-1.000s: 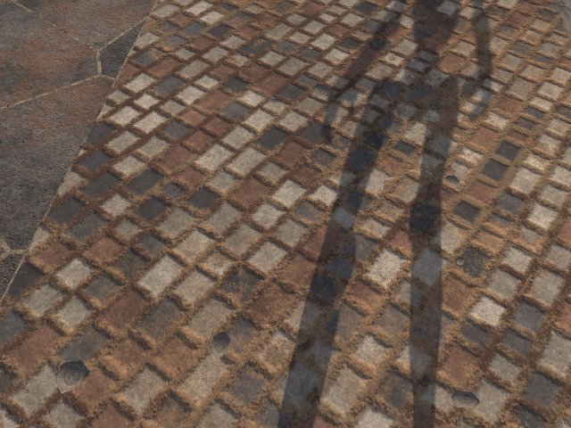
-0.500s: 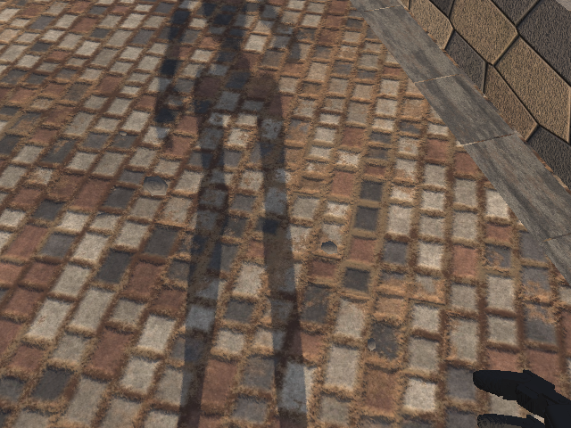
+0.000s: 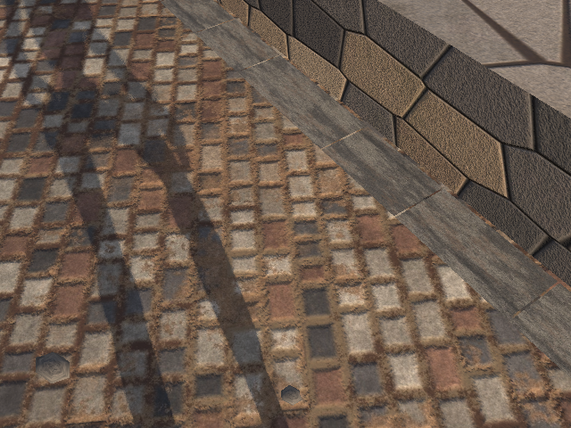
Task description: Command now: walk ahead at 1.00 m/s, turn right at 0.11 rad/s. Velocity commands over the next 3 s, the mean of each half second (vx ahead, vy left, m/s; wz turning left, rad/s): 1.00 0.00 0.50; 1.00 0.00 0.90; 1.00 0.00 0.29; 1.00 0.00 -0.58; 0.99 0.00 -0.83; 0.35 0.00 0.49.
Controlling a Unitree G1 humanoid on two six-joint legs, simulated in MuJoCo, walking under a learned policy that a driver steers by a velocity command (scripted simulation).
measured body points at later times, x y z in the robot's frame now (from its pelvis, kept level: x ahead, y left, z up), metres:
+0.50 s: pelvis +0.45 +0.01 -0.01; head +0.46 +0.03 +0.44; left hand +0.37 +0.30 -0.13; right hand +0.71 -0.21 -0.08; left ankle +0.50 +0.16 -0.65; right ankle +0.43 -0.14 -0.74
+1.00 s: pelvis +0.84 +0.22 +0.00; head +0.84 +0.25 +0.45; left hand +0.88 +0.57 -0.04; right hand +1.04 +0.03 -0.11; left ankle +0.74 +0.21 -0.74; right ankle +1.15 +0.22 -0.67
